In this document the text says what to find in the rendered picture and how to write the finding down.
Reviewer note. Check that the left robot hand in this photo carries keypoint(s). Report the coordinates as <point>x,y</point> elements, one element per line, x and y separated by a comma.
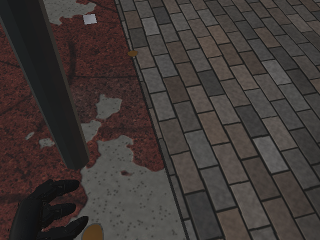
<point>34,213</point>

